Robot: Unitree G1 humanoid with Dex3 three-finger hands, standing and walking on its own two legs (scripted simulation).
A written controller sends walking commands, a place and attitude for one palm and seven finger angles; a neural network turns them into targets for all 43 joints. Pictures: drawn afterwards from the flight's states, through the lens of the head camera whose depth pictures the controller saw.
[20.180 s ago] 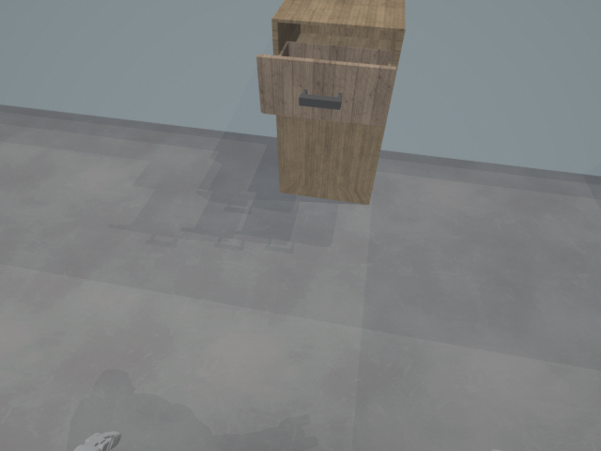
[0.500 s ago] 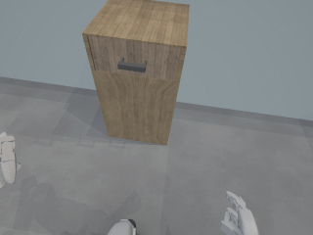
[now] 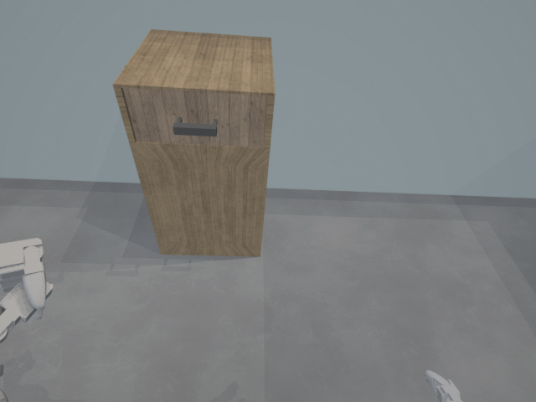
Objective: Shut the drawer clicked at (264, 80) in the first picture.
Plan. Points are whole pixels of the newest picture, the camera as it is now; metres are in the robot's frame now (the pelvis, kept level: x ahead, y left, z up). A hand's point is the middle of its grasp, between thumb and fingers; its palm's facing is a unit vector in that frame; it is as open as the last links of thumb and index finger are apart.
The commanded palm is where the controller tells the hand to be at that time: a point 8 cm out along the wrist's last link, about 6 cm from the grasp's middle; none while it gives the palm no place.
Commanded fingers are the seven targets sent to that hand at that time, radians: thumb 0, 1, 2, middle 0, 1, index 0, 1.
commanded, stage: stop stepping back and stand still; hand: left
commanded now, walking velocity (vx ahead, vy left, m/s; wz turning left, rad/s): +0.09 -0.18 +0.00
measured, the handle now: (196, 125) +0.85 +0.25 -0.06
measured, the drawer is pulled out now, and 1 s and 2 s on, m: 0.00 0.00 0.00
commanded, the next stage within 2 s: let the arm hang, fingers relaxed in 0.26 s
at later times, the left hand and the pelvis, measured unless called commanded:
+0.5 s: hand (104, 369) +0.17 +0.24 -0.03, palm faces +0.22 -0.89 -0.39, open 3.1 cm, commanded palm none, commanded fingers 0.00 0.90 0.90 -1.08 -1.25 -1.08 -1.25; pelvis -0.02 -0.01 -0.01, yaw +4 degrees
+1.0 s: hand out of the picture -0.04 +0.19 -0.16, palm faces +0.10 -0.96 -0.25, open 6.0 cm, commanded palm none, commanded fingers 0.00 0.90 0.90 -0.20 -0.30 -0.20 -0.30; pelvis -0.02 -0.01 +0.01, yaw +5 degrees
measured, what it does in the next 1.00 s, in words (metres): stands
